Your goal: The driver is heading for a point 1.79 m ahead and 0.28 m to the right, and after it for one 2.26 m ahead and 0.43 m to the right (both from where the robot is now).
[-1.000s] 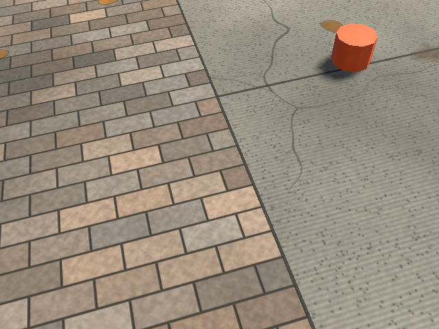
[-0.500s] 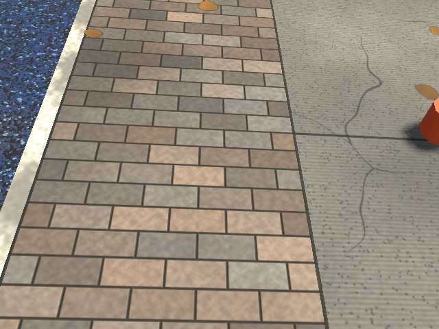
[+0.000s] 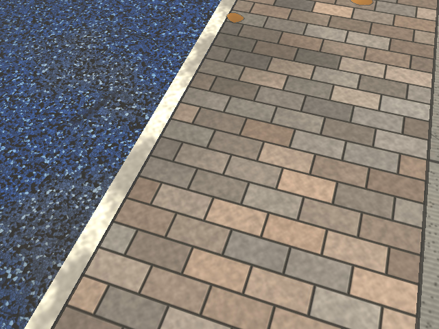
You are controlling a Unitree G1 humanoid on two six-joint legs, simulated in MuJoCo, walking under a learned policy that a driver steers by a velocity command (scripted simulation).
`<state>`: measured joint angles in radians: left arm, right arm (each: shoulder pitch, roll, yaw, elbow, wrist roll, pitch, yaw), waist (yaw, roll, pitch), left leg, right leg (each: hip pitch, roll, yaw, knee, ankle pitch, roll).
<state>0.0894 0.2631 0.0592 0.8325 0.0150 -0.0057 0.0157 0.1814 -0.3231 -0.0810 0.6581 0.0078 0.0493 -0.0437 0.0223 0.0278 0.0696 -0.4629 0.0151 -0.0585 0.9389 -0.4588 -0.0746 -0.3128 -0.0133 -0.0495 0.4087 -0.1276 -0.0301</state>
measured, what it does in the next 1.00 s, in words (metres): steps on the spot: left foot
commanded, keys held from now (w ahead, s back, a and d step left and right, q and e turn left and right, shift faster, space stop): no key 1.00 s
